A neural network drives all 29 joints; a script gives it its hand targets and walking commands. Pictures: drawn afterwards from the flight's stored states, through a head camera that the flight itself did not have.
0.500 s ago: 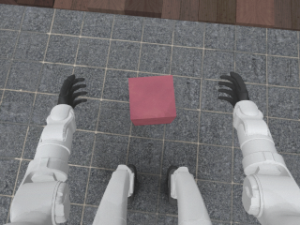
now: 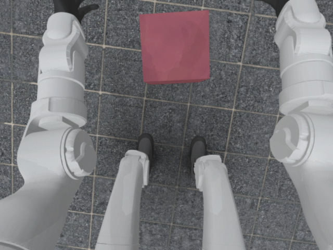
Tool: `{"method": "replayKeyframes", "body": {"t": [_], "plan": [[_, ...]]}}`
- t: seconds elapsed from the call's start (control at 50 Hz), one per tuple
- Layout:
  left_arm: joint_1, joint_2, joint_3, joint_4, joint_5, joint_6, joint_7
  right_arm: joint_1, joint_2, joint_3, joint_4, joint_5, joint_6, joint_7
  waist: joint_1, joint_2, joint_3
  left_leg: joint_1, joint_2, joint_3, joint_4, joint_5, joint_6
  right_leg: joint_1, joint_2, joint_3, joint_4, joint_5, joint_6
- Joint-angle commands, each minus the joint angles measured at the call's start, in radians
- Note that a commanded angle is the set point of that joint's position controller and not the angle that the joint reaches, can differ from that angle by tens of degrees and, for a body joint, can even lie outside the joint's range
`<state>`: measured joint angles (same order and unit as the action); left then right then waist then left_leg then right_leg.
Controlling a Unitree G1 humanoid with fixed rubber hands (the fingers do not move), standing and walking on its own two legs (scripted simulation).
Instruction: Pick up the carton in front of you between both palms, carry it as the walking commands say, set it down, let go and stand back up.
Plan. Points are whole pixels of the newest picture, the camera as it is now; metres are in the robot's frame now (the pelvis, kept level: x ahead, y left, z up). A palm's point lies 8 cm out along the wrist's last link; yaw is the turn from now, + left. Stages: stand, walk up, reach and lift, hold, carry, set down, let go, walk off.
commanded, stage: reach and lift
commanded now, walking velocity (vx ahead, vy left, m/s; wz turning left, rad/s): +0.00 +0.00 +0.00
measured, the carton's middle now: (174, 54) +0.54 +0.02 -0.52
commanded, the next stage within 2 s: none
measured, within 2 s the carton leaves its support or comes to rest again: leaves its support in 1.66 s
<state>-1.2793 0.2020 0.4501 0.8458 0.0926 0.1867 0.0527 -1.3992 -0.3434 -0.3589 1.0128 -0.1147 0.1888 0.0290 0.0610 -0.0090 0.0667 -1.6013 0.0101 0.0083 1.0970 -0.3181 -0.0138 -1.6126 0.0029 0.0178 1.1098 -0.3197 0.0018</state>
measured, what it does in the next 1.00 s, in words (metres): lowers itself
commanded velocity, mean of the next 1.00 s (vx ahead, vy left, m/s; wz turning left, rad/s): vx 0.00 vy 0.00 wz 0.00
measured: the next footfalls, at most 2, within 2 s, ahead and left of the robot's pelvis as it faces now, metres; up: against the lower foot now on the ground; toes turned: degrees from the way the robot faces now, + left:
none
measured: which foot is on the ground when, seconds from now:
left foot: down 0.00-1.00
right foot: down 0.00-1.00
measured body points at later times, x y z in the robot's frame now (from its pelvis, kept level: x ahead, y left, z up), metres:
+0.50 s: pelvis -0.02 +0.00 -0.21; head +0.35 +0.00 +0.04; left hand +0.52 +0.21 -0.38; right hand +0.56 -0.18 -0.38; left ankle +0.07 +0.13 -0.61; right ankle +0.07 -0.12 -0.61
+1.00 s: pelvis -0.04 +0.00 -0.27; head +0.36 +0.00 -0.06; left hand +0.54 +0.19 -0.45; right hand +0.57 -0.16 -0.46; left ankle +0.07 +0.13 -0.61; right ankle +0.07 -0.12 -0.61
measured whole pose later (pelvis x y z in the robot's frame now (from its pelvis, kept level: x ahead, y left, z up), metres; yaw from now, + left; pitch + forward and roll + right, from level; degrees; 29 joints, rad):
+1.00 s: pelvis -0.04 +0.00 -0.27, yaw +1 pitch +36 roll +2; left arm -1.63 0.35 0.17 1.15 -0.19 0.08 0.13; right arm -1.70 -0.48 0.00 1.23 0.21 0.09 -0.07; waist 0.04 0.02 0.48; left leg -2.21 -0.04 -0.02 2.20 -0.62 -0.04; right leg -2.23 0.04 0.05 2.21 -0.62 0.04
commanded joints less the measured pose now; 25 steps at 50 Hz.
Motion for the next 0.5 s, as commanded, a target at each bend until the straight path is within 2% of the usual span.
{"method": "replayKeyframes", "body": {"t": [0.0,0.08,0.16,0.22,0.3,0.34,0.38,0.42,0.48], "plan": [[-0.051,0.036,0.054,-0.010,0.032,-0.087,-0.016,-0.108,-0.004,-0.018,-0.042,-0.035,-0.081,-0.018,0.011,-0.089,-1.020,0.234,-0.079,0.029,0.121,0.479,-0.037,0.510,0.061,0.017,0.151,0.580,0.018],[-0.066,0.049,0.051,-0.001,0.016,-0.132,-0.011,-0.087,0.003,-0.008,-0.052,-0.025,-0.114,-0.051,-0.002,-0.069,-1.044,0.094,-0.080,0.012,0.285,0.467,-0.045,0.312,0.057,0.031,0.302,0.568,0.023],[-0.177,0.156,-0.045,-0.037,-0.070,-0.153,0.030,-0.183,-0.096,0.068,-0.098,0.063,-0.132,-0.094,-0.010,-0.039,-1.211,0.129,-0.075,0.013,0.445,0.396,-0.051,0.206,0.064,0.002,0.449,0.420,0.033],[-0.217,0.197,-0.130,-0.018,-0.144,-0.137,0.053,-0.243,-0.150,0.146,-0.098,0.136,-0.122,-0.106,-0.008,-0.030,-1.237,0.147,-0.069,0.021,0.529,0.338,-0.052,0.152,0.063,-0.023,0.532,0.299,0.043],[-0.193,0.179,-0.197,0.053,-0.222,-0.111,0.076,-0.230,-0.141,0.221,-0.043,0.215,-0.100,-0.107,0.002,-0.043,-1.283,0.182,-0.079,0.017,0.651,0.486,-0.048,0.133,0.064,-0.029,0.665,0.400,0.047],[-0.262,0.209,-0.225,0.032,-0.255,-0.101,0.086,-0.304,-0.182,0.254,-0.067,0.261,-0.095,-0.115,0.010,-0.064,-1.324,0.186,-0.071,0.030,0.705,0.399,-0.042,0.131,0.054,-0.042,0.715,0.312,0.048],[-0.344,0.236,-0.237,-0.016,-0.278,-0.096,0.093,-0.374,-0.204,0.270,-0.094,0.284,-0.089,-0.121,0.018,-0.079,-1.323,0.136,-0.067,0.042,0.748,0.344,-0.039,0.153,0.046,-0.041,0.759,0.284,0.046],[-0.402,0.257,-0.254,-0.006,-0.292,-0.086,0.096,-0.422,-0.217,0.281,-0.073,0.292,-0.079,-0.125,0.014,-0.089,-1.285,0.072,-0.062,0.050,0.774,0.279,-0.034,0.163,0.041,-0.038,0.788,0.250,0.044],[-0.485,0.282,-0.256,0.050,-0.292,-0.069,0.094,-0.498,-0.236,0.288,-0.019,0.292,-0.061,-0.122,0.019,-0.103,-1.153,-0.011,-0.049,0.057,0.800,0.122,-0.031,0.119,0.031,-0.033,0.808,0.109,0.039]]}}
